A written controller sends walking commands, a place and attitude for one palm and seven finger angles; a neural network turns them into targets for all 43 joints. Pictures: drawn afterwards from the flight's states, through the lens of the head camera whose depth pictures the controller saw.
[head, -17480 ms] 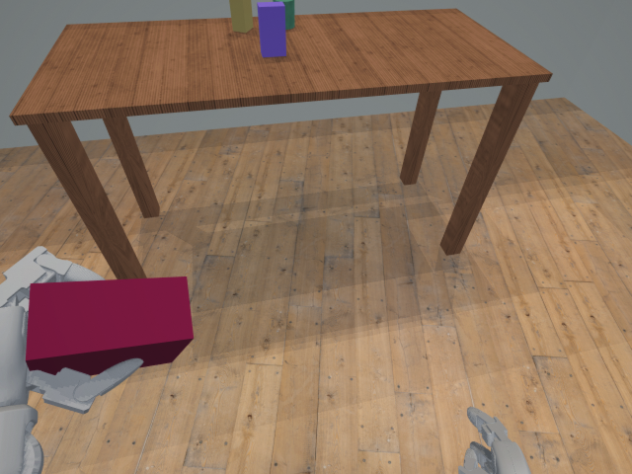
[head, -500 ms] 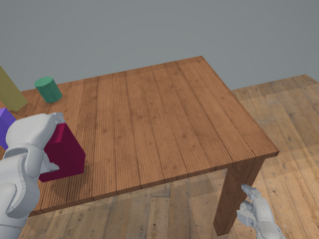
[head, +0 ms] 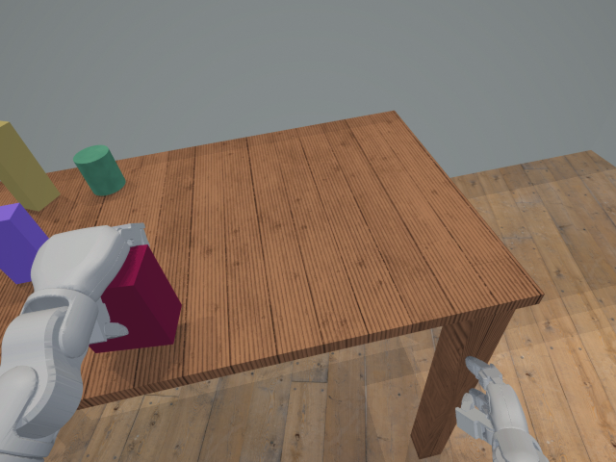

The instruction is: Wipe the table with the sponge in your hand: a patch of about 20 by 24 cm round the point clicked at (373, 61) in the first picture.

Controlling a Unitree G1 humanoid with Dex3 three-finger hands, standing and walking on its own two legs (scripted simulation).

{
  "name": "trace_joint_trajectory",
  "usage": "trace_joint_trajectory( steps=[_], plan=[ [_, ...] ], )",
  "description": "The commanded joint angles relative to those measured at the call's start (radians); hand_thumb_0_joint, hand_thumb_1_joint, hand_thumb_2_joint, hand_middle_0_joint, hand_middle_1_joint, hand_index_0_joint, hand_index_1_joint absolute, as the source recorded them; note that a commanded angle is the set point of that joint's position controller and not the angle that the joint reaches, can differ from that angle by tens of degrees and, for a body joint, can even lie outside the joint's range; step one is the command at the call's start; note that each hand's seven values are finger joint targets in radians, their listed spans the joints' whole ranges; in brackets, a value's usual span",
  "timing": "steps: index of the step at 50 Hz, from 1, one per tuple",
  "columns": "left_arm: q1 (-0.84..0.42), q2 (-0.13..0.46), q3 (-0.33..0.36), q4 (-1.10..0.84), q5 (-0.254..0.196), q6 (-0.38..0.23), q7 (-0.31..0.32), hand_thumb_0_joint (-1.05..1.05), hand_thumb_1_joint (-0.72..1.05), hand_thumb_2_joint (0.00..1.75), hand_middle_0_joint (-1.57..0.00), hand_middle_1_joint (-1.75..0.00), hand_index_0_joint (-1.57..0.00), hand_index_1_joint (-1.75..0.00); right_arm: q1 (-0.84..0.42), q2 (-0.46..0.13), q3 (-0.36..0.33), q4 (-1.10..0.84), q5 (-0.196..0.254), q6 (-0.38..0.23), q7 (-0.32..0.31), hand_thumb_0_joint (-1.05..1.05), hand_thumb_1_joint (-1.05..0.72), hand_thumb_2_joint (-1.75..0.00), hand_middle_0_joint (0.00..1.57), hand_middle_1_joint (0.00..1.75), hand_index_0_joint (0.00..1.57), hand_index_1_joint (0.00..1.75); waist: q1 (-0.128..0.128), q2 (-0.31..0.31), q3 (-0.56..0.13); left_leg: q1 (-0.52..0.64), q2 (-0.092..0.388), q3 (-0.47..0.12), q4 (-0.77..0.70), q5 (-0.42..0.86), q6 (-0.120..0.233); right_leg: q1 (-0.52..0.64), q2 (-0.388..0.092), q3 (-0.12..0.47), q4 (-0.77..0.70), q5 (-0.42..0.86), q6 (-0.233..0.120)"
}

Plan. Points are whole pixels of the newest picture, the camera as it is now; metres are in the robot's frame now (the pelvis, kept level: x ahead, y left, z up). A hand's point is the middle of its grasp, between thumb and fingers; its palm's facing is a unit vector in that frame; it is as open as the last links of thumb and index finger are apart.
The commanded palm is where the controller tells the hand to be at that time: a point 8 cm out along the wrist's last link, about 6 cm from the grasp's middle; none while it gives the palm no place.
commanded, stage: move the sponge above the wiping area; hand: left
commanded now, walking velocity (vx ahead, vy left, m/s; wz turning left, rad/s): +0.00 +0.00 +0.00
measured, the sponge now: (127, 310) +0.24 +0.29 +0.10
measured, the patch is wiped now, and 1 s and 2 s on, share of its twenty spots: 0.00 0.00 0.00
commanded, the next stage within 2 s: lower the sponge onto the table in 0.84 s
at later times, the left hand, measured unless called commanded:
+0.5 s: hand (102, 269) +0.25 +0.30 +0.16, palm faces +0.12 -0.02 -0.99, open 10.2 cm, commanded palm +0.21 +0.29 +0.23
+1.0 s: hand (98, 265) +0.25 +0.30 +0.17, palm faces +0.11 -0.03 -0.99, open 10.2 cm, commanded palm +0.21 +0.28 +0.23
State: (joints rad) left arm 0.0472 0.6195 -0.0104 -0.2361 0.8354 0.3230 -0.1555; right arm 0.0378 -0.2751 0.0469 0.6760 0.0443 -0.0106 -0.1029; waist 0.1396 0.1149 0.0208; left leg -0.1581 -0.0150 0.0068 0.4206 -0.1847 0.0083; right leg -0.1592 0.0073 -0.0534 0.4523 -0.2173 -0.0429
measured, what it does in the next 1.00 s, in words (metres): stands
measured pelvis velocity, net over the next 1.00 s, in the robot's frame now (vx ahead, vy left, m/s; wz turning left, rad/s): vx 0.00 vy -0.01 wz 0.00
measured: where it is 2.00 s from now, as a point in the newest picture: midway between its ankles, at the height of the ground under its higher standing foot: outside the picture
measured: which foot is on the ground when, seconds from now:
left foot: down 0.00-1.00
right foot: down 0.00-1.00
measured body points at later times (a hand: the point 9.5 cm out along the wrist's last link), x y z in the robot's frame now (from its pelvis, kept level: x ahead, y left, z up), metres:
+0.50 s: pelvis +0.00 +0.00 +0.00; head -0.02 -0.05 +0.45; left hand +0.24 +0.29 +0.22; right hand +0.25 -0.20 -0.08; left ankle +0.03 +0.12 -0.74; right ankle +0.02 -0.09 -0.74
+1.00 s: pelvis +0.00 -0.01 +0.00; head -0.02 -0.06 +0.45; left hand +0.24 +0.30 +0.22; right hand +0.25 -0.20 -0.08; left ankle +0.03 +0.12 -0.74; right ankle +0.02 -0.09 -0.74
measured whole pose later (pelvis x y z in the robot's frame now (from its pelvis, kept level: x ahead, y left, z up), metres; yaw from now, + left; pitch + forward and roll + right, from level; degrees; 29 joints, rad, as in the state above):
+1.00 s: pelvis +0.00 -0.01 +0.00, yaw +0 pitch -4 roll +1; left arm -0.03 0.61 0.02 -0.17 0.84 0.43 -0.13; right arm 0.03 -0.28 0.06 0.67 0.06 0.00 -0.08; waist 0.13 0.12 0.01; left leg -0.16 -0.01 0.00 0.41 -0.18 0.00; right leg -0.17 0.02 -0.05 0.45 -0.21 -0.05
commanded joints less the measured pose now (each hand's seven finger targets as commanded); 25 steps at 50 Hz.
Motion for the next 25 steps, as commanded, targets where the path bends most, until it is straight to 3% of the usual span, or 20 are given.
trace_joint_trajectory(
  steps=[1, 5, 6, 8, 10, 11, 12, 15, 16, 17, 19, 21, 24, 25],
  plan=[
    [-0.346, 0.333, 0.295, -0.162, 0.018, -0.004, 0.111, 0.00, 0.10, 1.30, -1.20, -1.60, -1.20, -1.60, -0.266, -0.075, -0.022, -0.183, 0.003, -0.062, -0.006, 0.00, -0.90, -0.90, 0.20, 0.30, 0.20, 0.30, 0.024, 0.007, -0.177, 0.046, -0.012, -0.104, -0.064, 0.088, 0.007, 0.043, -0.010, 0.187, -0.123, 0.011, -0.056],
    [-0.296, 0.260, 0.223, -0.107, 0.009, 0.054, 0.096, 0.00, 0.10, 1.30, -1.20, -1.60, -1.20, -1.60, -0.254, -0.087, -0.030, -0.177, 0.007, -0.045, 0.007, 0.00, -0.90, -0.90, 0.20, 0.30, 0.20, 0.30, 0.018, -0.021, -0.191, 0.024, -0.009, -0.086, -0.066, 0.112, 0.004, 0.062, -0.026, 0.140, -0.104, 0.063, -0.036],
    [-0.274, 0.242, 0.211, -0.118, 0.003, 0.075, 0.082, 0.00, 0.10, 1.30, -1.20, -1.60, -1.20, -1.60, -0.300, -0.080, -0.021, -0.190, 0.014, -0.051, 0.008, 0.00, -0.90, -0.90, 0.20, 0.30, 0.20, 0.30, 0.020, -0.025, -0.183, 0.021, -0.011, -0.089, -0.066, 0.096, 0.006, 0.054, -0.018, 0.165, -0.106, 0.043, -0.045],
    [-0.249, 0.222, 0.168, -0.100, 0.006, 0.098, 0.048, 0.00, 0.10, 1.30, -1.20, -1.60, -1.20, -1.60, -0.263, -0.091, -0.024, -0.186, 0.013, -0.041, 0.010, 0.00, -0.90, -0.90, 0.20, 0.30, 0.20, 0.30, 0.001, -0.057, -0.182, 0.006, -0.008, -0.081, -0.056, 0.091, 0.010, 0.047, -0.028, 0.140, -0.098, 0.056, -0.028],
    [-0.244, 0.232, 0.155, -0.117, 0.014, 0.101, 0.015, 0.00, 0.10, 1.30, -1.20, -1.60, -1.20, -1.60, -0.255, -0.096, -0.023, -0.195, 0.014, -0.032, 0.010, 0.00, -0.90, -0.90, 0.20, 0.30, 0.20, 0.30, -0.008, -0.087, -0.174, 0.003, -0.008, -0.081, -0.051, 0.069, 0.018, 0.031, -0.029, 0.133, -0.100, 0.038, -0.019],
    [-0.268, 0.239, 0.160, -0.159, 0.017, 0.093, 0.007, 0.00, 0.10, 1.30, -1.20, -1.60, -1.20, -1.60, -0.298, -0.086, -0.014, -0.207, 0.021, -0.042, 0.008, 0.00, -0.90, -0.90, 0.20, 0.30, 0.20, 0.30, -0.009, -0.069, -0.173, 0.012, -0.006, -0.087, -0.050, 0.053, 0.019, 0.020, -0.016, 0.156, -0.102, 0.006, -0.030],
    [-0.294, 0.229, 0.140, -0.180, 0.022, 0.074, 0.003, 0.00, 0.10, 1.30, -1.20, -1.60, -1.20, -1.60, -0.267, -0.086, -0.015, -0.211, 0.012, -0.045, 0.004, 0.00, -0.90, -0.90, 0.20, 0.30, 0.20, 0.30, -0.009, -0.055, -0.200, 0.017, -0.009, -0.083, -0.046, 0.055, 0.024, 0.030, -0.027, 0.129, -0.094, 0.010, -0.026],
    [-0.324, 0.300, 0.207, -0.167, 0.040, 0.015, 0.023, 0.00, 0.10, 1.30, -1.20, -1.60, -1.20, -1.60, -0.225, -0.086, -0.021, -0.197, 0.001, -0.051, -0.008, 0.00, -0.90, -0.90, 0.20, 0.30, 0.20, 0.30, -0.006, -0.065, -0.194, 0.037, -0.010, -0.090, -0.045, 0.055, 0.025, 0.021, -0.026, 0.140, -0.109, -0.005, -0.026],
    [-0.368, 0.350, 0.254, -0.209, 0.044, -0.001, 0.040, 0.00, 0.10, 1.30, -1.20, -1.60, -1.20, -1.60, -0.262, -0.083, -0.016, -0.197, 0.005, -0.064, -0.011, 0.00, -0.90, -0.90, 0.20, 0.30, 0.20, 0.30, -0.001, -0.044, -0.210, 0.051, -0.011, -0.101, -0.044, 0.050, 0.022, 0.028, -0.010, 0.185, -0.113, -0.018, -0.044],
    [-0.385, 0.330, 0.244, -0.215, 0.046, -0.018, 0.057, 0.00, 0.10, 1.30, -1.20, -1.60, -1.20, -1.60, -0.234, -0.075, -0.018, -0.202, -0.005, -0.066, -0.013, 0.00, -0.90, -0.90, 0.20, 0.30, 0.20, 0.30, 0.006, -0.034, -0.237, 0.053, -0.015, -0.095, -0.042, 0.078, 0.023, 0.051, -0.022, 0.153, -0.104, 0.004, -0.041],
    [-0.372, 0.325, 0.258, -0.162, 0.044, -0.027, 0.087, 0.00, 0.10, 1.30, -1.20, -1.60, -1.20, -1.60, -0.216, -0.077, -0.025, -0.183, -0.005, -0.063, -0.012, 0.00, -0.90, -0.90, 0.20, 0.30, 0.20, 0.30, 0.008, -0.006, -0.203, 0.058, -0.015, -0.094, -0.051, 0.088, 0.015, 0.034, -0.018, 0.151, -0.120, 0.009, -0.041],
    [-0.386, 0.338, 0.288, -0.172, 0.025, -0.017, 0.110, 0.00, 0.10, 1.30, -1.20, -1.60, -1.20, -1.60, -0.263, -0.075, -0.022, -0.183, 0.003, -0.069, -0.008, 0.00, -0.90, -0.90, 0.20, 0.30, 0.20, 0.30, 0.020, 0.034, -0.204, 0.056, -0.016, -0.100, -0.055, 0.086, 0.008, 0.048, -0.009, 0.194, -0.120, 0.011, -0.058],
    [-0.360, 0.263, 0.218, -0.085, 0.021, 0.032, 0.109, 0.00, 0.10, 1.30, -1.20, -1.60, -1.20, -1.60, -0.242, -0.085, -0.028, -0.168, 0.004, -0.052, 0.002, 0.00, -0.90, -0.90, 0.20, 0.30, 0.20, 0.30, 0.009, -0.025, -0.181, 0.028, -0.012, -0.088, -0.065, 0.086, 0.004, 0.044, -0.022, 0.152, -0.121, 0.026, -0.039],
    [-0.340, 0.251, 0.204, -0.096, 0.016, 0.049, 0.100, 0.00, 0.10, 1.30, -1.20, -1.60, -1.20, -1.60, -0.251, -0.086, -0.030, -0.175, 0.006, -0.048, 0.006, 0.00, -0.90, -0.90, 0.20, 0.30, 0.20, 0.30, 0.013, -0.013, -0.183, 0.026, -0.011, -0.085, -0.065, 0.088, 0.005, 0.049, -0.026, 0.151, -0.116, 0.037, -0.037]
  ],
)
